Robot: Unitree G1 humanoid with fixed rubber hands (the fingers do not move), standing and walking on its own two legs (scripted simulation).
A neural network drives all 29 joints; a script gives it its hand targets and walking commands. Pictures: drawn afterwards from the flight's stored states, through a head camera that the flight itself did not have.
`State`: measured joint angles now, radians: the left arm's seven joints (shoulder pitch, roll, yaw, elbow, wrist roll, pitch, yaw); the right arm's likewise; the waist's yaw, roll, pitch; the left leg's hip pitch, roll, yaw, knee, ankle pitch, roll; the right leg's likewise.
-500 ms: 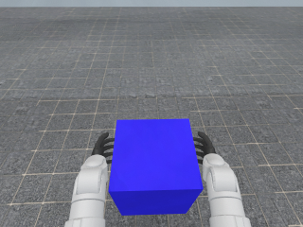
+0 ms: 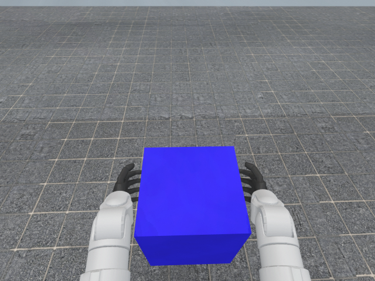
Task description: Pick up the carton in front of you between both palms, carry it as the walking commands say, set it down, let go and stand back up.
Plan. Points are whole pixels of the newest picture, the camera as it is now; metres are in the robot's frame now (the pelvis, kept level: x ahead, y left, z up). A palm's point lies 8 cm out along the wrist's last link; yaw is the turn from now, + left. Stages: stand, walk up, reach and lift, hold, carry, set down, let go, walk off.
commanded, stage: hold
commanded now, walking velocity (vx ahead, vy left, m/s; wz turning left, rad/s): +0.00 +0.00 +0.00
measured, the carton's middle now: (189, 209) +0.30 +0.00 -0.04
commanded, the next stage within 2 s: set down in 0.86 s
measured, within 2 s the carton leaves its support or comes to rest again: neither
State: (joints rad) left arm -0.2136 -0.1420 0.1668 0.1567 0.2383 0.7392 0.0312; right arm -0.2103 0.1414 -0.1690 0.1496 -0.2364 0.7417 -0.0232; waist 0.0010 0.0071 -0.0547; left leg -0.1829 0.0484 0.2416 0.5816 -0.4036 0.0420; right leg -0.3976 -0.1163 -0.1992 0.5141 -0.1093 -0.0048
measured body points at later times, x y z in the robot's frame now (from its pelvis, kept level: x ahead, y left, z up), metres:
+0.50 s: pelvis +0.01 -0.06 +0.02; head -0.02 -0.09 +0.46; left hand +0.26 +0.17 +0.05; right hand +0.34 -0.12 +0.04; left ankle -0.05 +0.07 -0.73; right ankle +0.10 -0.16 -0.73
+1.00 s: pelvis +0.01 -0.07 +0.02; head -0.01 -0.10 +0.46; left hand +0.26 +0.16 +0.05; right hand +0.35 -0.13 +0.04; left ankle -0.05 +0.07 -0.73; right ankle +0.10 -0.16 -0.73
